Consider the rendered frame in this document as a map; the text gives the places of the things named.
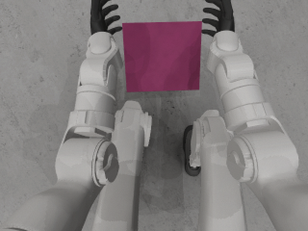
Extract right robot shin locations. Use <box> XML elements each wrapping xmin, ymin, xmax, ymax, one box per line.
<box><xmin>189</xmin><ymin>110</ymin><xmax>235</xmax><ymax>167</ymax></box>

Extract right robot thigh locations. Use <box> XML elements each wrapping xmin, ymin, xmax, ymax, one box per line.
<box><xmin>192</xmin><ymin>116</ymin><xmax>247</xmax><ymax>231</ymax></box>

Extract left robot upper arm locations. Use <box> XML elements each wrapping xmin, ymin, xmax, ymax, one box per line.
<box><xmin>0</xmin><ymin>138</ymin><xmax>119</xmax><ymax>231</ymax></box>

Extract robot right hand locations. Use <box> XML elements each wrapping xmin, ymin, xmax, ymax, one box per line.
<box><xmin>201</xmin><ymin>0</ymin><xmax>235</xmax><ymax>37</ymax></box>

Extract robot left hand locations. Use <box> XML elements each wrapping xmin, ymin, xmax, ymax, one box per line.
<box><xmin>90</xmin><ymin>0</ymin><xmax>122</xmax><ymax>35</ymax></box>

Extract carton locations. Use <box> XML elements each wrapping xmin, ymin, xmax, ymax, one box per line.
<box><xmin>122</xmin><ymin>21</ymin><xmax>202</xmax><ymax>92</ymax></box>

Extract right robot upper arm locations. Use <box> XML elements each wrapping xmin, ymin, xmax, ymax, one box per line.
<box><xmin>226</xmin><ymin>130</ymin><xmax>308</xmax><ymax>231</ymax></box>

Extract robot right forearm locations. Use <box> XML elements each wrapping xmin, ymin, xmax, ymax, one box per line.
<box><xmin>206</xmin><ymin>30</ymin><xmax>299</xmax><ymax>164</ymax></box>

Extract robot left forearm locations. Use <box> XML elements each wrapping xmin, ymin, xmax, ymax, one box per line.
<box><xmin>55</xmin><ymin>32</ymin><xmax>123</xmax><ymax>173</ymax></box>

